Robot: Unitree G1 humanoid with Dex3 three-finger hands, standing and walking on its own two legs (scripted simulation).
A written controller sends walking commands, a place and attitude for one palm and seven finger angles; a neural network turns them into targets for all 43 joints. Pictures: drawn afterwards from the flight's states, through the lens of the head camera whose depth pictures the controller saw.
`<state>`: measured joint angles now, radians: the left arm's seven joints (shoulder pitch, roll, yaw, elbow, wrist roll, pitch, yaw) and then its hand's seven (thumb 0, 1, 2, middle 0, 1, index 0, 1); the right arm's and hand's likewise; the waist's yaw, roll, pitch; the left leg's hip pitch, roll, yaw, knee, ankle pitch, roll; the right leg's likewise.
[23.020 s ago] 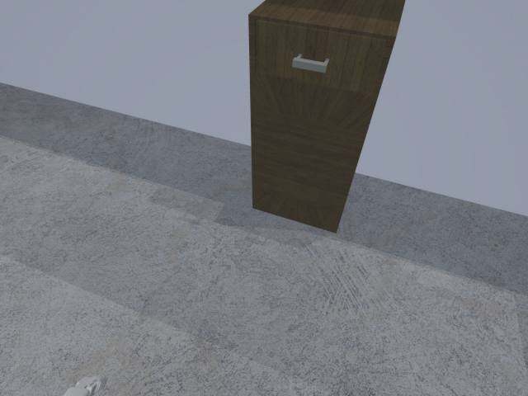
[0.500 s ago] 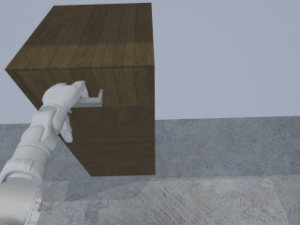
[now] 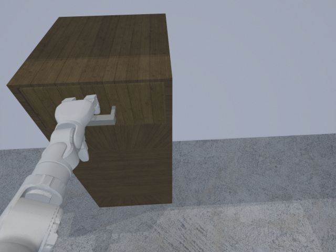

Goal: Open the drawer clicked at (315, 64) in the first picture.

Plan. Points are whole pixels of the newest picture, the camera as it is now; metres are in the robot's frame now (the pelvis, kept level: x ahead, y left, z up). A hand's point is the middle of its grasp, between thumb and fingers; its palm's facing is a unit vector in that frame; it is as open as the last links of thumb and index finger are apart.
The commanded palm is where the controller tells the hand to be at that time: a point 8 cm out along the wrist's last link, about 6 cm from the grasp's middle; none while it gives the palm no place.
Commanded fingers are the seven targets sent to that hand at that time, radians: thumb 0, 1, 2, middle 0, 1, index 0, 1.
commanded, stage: lower the fingers behind the handle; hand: left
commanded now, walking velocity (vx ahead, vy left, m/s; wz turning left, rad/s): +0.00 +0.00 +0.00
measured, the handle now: (97, 115) +0.48 +0.21 +0.06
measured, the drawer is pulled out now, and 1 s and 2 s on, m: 0.00 0.00 0.03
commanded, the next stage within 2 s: close the thumb around the handle in 0.74 s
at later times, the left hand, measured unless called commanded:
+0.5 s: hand (88, 130) +0.43 +0.23 +0.04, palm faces +0.01 -0.04 -1.00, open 13.5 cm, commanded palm +0.41 +0.23 +0.09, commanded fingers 0.00 -0.50 0.30 -0.30 -1.20 -0.30 -1.20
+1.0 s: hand (86, 134) +0.43 +0.24 +0.03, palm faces +0.00 -0.05 -1.00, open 13.2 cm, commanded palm +0.40 +0.24 +0.09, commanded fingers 0.00 0.00 0.52 -0.34 -1.25 -0.34 -1.25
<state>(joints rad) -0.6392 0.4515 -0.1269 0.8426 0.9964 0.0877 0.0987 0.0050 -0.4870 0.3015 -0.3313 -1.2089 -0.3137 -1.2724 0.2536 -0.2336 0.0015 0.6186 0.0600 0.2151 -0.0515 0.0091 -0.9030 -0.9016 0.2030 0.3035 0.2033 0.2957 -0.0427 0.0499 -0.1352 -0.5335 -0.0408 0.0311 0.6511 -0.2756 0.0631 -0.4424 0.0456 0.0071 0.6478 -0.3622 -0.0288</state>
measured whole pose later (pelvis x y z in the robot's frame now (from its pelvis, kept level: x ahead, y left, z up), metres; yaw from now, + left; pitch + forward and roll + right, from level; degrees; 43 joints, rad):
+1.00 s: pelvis +0.01 +0.00 -0.01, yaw +0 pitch +13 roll -1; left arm -0.56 0.45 -0.07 0.79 1.03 -0.03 0.28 0.00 -0.38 0.35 -0.32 -1.21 -0.32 -1.22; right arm 0.28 -0.25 -0.06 0.67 0.04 0.17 -0.05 0.01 -0.90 -0.90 0.20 0.30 0.20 0.30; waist -0.04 0.05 -0.14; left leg -0.65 -0.03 0.02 0.75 -0.33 0.06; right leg -0.55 0.06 -0.01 0.72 -0.40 -0.03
